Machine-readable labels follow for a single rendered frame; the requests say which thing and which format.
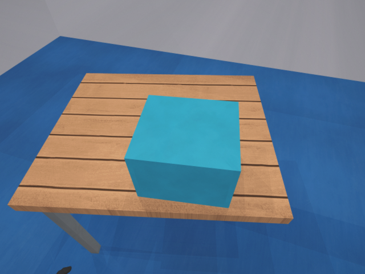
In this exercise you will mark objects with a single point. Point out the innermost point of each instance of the table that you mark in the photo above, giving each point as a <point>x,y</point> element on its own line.
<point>81,167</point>

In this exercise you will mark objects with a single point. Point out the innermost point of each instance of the carton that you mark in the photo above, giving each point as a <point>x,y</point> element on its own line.
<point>186,150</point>

